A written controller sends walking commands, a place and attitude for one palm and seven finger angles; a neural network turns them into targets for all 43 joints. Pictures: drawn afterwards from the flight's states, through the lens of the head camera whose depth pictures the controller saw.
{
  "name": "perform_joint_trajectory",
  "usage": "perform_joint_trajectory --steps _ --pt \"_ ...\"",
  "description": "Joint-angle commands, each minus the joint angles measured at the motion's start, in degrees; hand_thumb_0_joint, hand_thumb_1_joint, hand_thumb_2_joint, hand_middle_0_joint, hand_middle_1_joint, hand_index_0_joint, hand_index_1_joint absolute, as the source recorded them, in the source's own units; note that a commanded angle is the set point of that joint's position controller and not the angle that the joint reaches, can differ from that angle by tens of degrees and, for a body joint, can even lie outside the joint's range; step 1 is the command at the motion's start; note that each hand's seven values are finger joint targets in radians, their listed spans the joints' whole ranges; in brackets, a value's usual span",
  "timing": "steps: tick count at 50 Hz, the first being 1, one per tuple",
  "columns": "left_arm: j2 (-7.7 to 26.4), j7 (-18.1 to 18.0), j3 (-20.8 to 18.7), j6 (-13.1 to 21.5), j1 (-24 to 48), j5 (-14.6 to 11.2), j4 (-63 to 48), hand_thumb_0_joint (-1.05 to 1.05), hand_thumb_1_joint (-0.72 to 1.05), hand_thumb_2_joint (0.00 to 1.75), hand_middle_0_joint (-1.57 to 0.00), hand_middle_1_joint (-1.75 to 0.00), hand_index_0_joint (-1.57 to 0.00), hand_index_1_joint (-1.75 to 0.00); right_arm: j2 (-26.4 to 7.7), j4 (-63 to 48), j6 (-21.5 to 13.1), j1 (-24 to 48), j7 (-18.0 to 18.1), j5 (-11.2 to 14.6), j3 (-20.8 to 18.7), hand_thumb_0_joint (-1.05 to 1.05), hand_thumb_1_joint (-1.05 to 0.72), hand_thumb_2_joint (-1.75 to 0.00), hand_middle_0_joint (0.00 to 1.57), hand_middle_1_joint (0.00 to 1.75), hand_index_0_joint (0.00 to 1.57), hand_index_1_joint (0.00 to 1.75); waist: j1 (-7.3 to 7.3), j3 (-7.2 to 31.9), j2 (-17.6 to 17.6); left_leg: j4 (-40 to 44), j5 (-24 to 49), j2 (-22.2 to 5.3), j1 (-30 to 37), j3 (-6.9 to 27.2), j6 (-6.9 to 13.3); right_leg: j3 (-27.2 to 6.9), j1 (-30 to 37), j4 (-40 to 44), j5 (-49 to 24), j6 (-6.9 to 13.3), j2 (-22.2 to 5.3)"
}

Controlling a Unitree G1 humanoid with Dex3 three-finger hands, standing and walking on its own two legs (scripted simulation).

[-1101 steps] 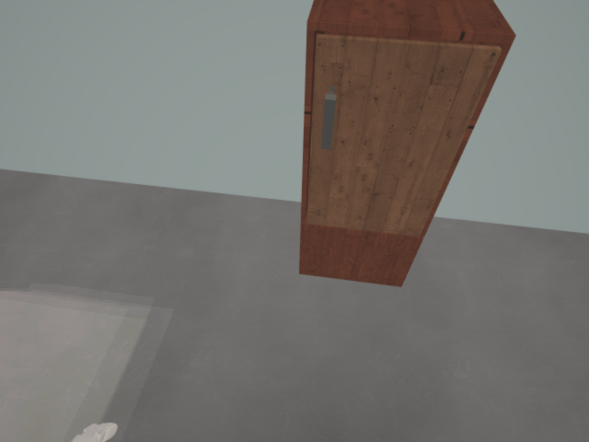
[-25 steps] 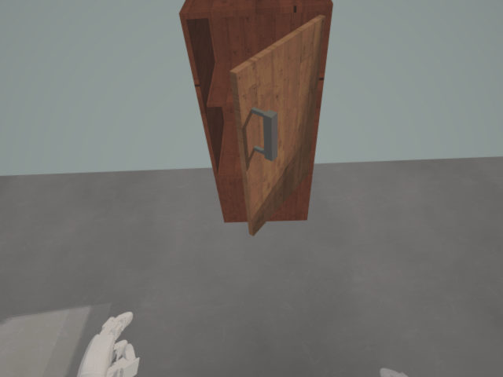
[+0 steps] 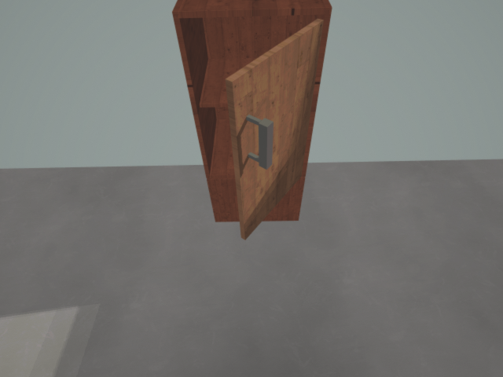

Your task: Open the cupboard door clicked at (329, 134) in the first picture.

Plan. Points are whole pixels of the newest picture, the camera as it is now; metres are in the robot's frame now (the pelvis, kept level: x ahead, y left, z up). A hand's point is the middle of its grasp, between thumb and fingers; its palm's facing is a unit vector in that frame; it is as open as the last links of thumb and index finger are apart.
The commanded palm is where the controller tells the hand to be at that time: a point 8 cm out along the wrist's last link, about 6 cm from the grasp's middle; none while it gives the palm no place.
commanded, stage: let the arm hang, fingers relaxed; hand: left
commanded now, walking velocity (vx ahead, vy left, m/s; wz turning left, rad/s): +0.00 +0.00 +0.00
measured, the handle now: (258, 141) +0.62 +0.02 -0.01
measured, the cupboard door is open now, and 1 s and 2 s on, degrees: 53 53 53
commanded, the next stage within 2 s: look to check the result in 0.42 s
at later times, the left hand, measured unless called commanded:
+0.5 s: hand out of the picture -0.02 +0.15 -0.18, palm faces +0.04 -0.98 -0.17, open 7.3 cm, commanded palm none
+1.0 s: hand out of the picture +0.00 +0.16 -0.18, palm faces +0.04 -0.98 -0.17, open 7.3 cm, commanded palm none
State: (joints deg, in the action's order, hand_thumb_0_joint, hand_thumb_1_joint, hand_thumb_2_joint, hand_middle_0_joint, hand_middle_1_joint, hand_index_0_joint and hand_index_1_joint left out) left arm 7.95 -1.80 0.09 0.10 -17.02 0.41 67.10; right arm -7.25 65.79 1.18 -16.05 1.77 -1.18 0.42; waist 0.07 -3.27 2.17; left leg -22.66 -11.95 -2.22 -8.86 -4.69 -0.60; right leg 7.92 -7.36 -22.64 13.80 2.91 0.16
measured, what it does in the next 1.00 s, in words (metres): stands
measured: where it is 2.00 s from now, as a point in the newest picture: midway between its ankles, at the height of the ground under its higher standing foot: outside the picture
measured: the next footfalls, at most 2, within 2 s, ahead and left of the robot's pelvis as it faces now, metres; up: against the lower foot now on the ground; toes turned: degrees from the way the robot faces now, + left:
none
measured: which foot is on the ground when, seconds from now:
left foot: down 0.00-1.00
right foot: down 0.00-1.00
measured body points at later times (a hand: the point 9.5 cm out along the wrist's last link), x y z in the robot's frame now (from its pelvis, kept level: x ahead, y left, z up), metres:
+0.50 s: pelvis +0.01 +0.00 +0.00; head +0.02 -0.01 +0.45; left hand -0.02 +0.21 -0.16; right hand -0.03 -0.20 -0.17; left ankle +0.00 +0.12 -0.74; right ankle -0.01 -0.08 -0.74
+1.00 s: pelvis +0.02 +0.00 +0.00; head +0.03 -0.01 +0.45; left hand +0.00 +0.21 -0.16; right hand +0.00 -0.20 -0.17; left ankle +0.00 +0.12 -0.74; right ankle -0.01 -0.08 -0.74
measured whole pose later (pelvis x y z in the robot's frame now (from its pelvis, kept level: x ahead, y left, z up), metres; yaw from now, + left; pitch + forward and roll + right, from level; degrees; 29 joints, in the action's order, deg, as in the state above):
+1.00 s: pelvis +0.02 +0.00 +0.00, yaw +0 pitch -1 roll +0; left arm 6.0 -2.3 -0.1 0.9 -17.1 0.5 66.7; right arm -6.3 66.9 0.4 -16.3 2.2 -1.2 0.1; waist 0.2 -2.5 0.8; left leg -22.2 -13.4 -1.9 -7.8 -5.3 -0.4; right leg 7.3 -6.6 -22.5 15.2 2.4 -0.1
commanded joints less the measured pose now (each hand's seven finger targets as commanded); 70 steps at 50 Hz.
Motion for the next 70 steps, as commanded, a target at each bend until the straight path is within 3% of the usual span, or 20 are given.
perform_joint_trajectory --steps 1,4,9,25,56,61,67,69,70 --pt "5.02 -0.56 -1.15 1.08 -3.46 -0.12 -0.98 0.00 0.90 0.90 -0.20 -0.30 -0.20 -0.30 -4.04 -0.08 -0.89 -4.63 0.61 -0.07 -0.51 0.00 -0.90 -0.90 0.20 0.30 0.20 0.30 0.06 -1.66 -3.26 3.69 5.77 -4.30 -1.66 3.95 1.82 -7.16 -1.12 5.63 -7.27 -0.37 -7.69" --pt "4.60 -0.74 -1.24 1.14 -4.10 -0.09 -0.88 0.00 0.90 0.90 -0.20 -0.30 -0.20 -0.30 -3.62 0.32 -0.89 -5.06 0.61 -0.01 -0.57 0.00 -0.90 -0.90 0.20 0.30 0.20 0.30 -0.10 -1.93 -3.93 3.57 5.33 -4.20 -1.41 3.94 1.83 -7.14 -1.83 5.87 -5.96 -0.40 -7.56" --pt "3.92 -0.83 -1.34 1.18 -4.50 -0.09 -0.67 0.00 0.90 0.90 -0.20 -0.30 -0.20 -0.30 -2.67 0.67 -0.95 -5.56 0.72 -0.08 -0.54 0.00 -0.90 -0.90 0.20 0.30 0.20 0.30 -0.14 -2.73 -1.31 3.64 5.32 -4.19 -1.64 3.71 1.74 -7.49 -2.21 5.76 -6.30 -0.28 -7.44" --pt "3.26 -0.77 -1.31 1.25 -5.71 -0.11 -0.35 0.00 0.90 0.90 -0.20 -0.30 -0.20 -0.30 -2.39 0.74 -0.84 -6.45 0.75 -0.11 -0.60 0.00 -0.90 -0.90 0.20 0.30 0.20 0.30 0.18 -3.01 -1.99 3.29 4.14 -3.89 -1.23 3.62 1.74 -7.75 -3.05 6.22 -4.29 -0.29 -7.52" --pt "3.63 -0.83 -1.37 1.54 -5.59 -0.10 -1.05 0.00 0.90 0.90 -0.20 -0.30 -0.20 -0.30 -3.31 0.56 -1.37 -5.34 0.92 -0.04 -0.63 0.00 -0.90 -0.90 0.20 0.30 0.20 0.30 0.10 -0.92 -2.31 3.58 9.73 -4.36 0.77 3.94 2.01 -7.19 -0.50 4.65 -12.53 -0.62 -7.59" --pt "6.02 -0.45 -3.48 0.08 -3.73 0.41 -2.93 0.00 0.90 0.90 -0.20 -0.30 -0.20 -0.30 -5.29 -0.74 -0.15 -4.42 1.54 -0.05 -2.25 0.00 -0.90 -0.90 0.20 0.30 0.20 0.30 0.45 -1.00 -2.79 -1.21 6.77 -5.41 0.06 0.58 1.45 -9.99 -3.31 1.04 -17.40 0.36 -7.88" --pt "7.97 0.42 -5.54 -1.38 -0.66 0.85 -7.08 0.00 0.90 0.90 -0.20 -0.30 -0.20 -0.30 -6.93 -5.26 0.50 -1.86 1.81 -0.06 -4.00 0.00 -0.90 -0.90 0.20 0.30 0.20 0.30 0.72 0.45 -3.99 -5.75 1.89 -6.41 -0.27 -1.86 1.02 -14.37 -8.62 -2.13 -15.98 1.74 -7.58" --pt "7.86 0.71 -5.88 -1.66 0.79 0.88 -8.48 0.00 0.90 0.90 -0.20 -0.30 -0.20 -0.30 -8.06 -6.52 0.41 -1.64 1.84 -0.07 -4.36 0.00 -0.90 -0.90 0.20 0.30 0.20 0.30 0.89 0.81 -0.56 -3.95 1.37 -8.74 0.80 0.14 1.92 -13.75 -11.45 -5.02 -13.30 1.03 -5.42" --pt "7.80 0.98 -5.99 -1.80 1.76 0.94 -9.45 0.00 0.90 0.90 -0.20 -0.30 -0.20 -0.30 -9.01 -6.90 0.30 -1.72 1.88 -0.23 -4.73 0.00 -0.90 -0.90 0.20 0.30 0.20 0.30 0.96 0.63 1.57 -2.02 1.10 -11.15 1.42 1.93 3.01 -12.29 -13.55 -7.78 -11.17 0.35 -3.86"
